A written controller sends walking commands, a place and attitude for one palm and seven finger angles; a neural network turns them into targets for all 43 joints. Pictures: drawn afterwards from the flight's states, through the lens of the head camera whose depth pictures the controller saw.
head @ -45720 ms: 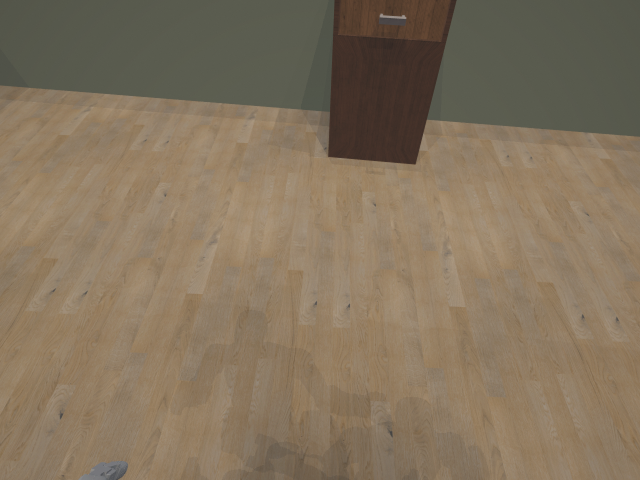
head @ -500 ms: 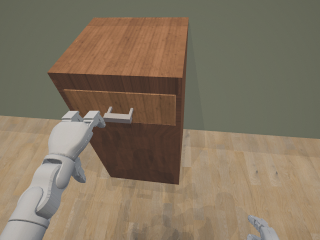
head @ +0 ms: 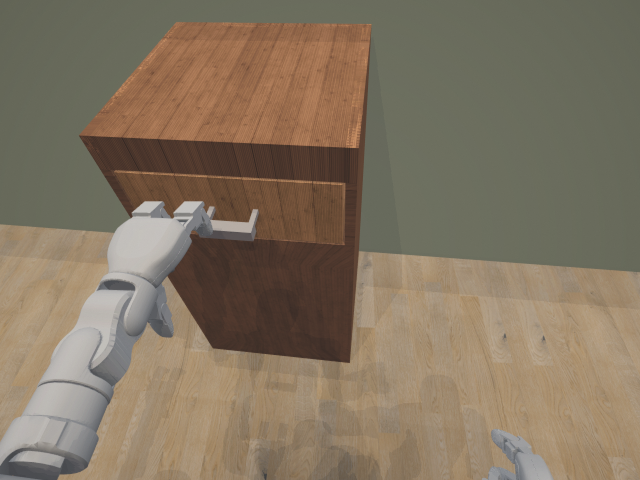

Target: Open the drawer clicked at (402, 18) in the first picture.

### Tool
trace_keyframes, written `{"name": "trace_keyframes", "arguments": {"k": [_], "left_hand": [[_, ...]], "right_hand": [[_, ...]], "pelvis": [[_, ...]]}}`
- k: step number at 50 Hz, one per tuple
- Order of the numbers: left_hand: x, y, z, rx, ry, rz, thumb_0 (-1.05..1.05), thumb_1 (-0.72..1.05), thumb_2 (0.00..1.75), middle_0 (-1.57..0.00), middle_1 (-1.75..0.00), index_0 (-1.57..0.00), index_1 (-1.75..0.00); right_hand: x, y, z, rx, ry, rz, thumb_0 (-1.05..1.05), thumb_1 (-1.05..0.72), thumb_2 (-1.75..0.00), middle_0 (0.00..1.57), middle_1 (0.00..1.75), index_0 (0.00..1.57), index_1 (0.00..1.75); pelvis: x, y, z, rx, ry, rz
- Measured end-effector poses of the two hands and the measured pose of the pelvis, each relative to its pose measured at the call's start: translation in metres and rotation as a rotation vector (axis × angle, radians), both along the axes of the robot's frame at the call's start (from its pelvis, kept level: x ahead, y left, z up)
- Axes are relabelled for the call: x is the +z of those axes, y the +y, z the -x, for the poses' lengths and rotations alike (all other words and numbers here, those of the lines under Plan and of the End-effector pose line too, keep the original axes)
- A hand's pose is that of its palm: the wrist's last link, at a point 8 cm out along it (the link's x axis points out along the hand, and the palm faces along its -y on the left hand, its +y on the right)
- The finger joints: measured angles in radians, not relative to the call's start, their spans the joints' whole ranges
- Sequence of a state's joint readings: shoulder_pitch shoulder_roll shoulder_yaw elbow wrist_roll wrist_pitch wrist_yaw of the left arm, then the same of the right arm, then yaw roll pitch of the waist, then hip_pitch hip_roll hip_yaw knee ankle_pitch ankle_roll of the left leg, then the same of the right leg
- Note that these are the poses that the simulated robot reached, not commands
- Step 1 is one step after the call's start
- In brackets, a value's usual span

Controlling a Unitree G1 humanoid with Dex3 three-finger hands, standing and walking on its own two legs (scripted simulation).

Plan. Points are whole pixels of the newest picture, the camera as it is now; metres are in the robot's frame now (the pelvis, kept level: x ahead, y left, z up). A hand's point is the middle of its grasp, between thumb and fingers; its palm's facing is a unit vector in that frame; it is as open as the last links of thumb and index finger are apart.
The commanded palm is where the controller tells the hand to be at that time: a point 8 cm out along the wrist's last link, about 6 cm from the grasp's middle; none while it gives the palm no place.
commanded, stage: move the hooked fingers above the handle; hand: left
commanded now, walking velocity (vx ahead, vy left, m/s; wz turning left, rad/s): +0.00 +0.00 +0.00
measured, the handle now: (229, 221) +0.54 +0.23 -0.06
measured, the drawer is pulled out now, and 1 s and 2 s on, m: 0.00 0.00 0.00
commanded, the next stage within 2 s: lower the fingers behind the handle in 1.82 s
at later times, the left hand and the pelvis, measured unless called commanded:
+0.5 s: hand (191, 250) +0.40 +0.23 +0.03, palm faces -0.01 -0.04 -1.00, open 13.8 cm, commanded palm +0.38 +0.24 +0.09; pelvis +0.00 +0.01 -0.01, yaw -1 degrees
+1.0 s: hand (214, 230) +0.46 +0.22 +0.01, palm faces -0.03 -0.01 -1.00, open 13.8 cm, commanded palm +0.45 +0.23 +0.06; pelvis -0.01 +0.01 -0.03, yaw -2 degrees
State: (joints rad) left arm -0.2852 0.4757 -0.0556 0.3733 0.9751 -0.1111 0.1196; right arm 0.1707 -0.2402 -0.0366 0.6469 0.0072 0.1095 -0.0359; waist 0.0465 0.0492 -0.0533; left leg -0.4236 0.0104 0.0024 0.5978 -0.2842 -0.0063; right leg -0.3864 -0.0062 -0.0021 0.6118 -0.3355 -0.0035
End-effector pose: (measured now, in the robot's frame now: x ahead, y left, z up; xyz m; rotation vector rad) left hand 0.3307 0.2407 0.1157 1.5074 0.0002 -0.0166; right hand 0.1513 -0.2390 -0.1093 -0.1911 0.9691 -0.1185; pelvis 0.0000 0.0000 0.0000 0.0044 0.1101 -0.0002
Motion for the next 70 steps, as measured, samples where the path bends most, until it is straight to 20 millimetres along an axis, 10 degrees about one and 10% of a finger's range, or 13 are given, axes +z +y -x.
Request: {"name": "trace_keyframes", "arguments": {"k": [14,35,59,70], "left_hand": [[-0.018,-0.003,-0.032,-0.017,-0.012,-0.005,0.0,-0.49,0.3,-0.32,-1.2,-0.32,-1.2],[-0.035,-0.001,-0.069,-0.007,0.031,-0.036,0.0,-0.49,0.3,-0.32,-1.2,-0.32,-1.2],[-0.061,-0.016,-0.134,0.005,0.053,-0.048,0.0,-0.49,0.3,-0.32,-1.2,-0.32,-1.2],[-0.067,-0.008,-0.135,0.003,0.046,-0.036,0.0,-0.49,0.3,-0.32,-1.2,-0.32,-1.2]], "right_hand": [[-0.016,-0.014,0.05,-0.107,0.144,0.022,0.01,-0.91,-0.9,0.2,0.3,0.2,0.3],[-0.022,-0.013,0.076,-0.141,0.183,0.038,0.0,-0.9,-0.9,0.2,0.3,0.2,0.3],[-0.034,-0.017,0.174,-0.274,0.417,0.073,0.0,-0.91,-0.9,0.2,0.3,0.2,0.3],[-0.034,-0.013,0.173,-0.273,0.447,0.074,0.0,-0.9,-0.9,0.2,0.3,0.2,0.3]], "pelvis": [[-0.006,0.009,-0.006,-0.018,0.059,0.003],[-0.015,0.011,0.002,-0.013,0.108,0.012],[-0.03,0.015,0.004,-0.035,0.228,0.021],[-0.03,0.019,-0.001,-0.038,0.239,0.026]]}}
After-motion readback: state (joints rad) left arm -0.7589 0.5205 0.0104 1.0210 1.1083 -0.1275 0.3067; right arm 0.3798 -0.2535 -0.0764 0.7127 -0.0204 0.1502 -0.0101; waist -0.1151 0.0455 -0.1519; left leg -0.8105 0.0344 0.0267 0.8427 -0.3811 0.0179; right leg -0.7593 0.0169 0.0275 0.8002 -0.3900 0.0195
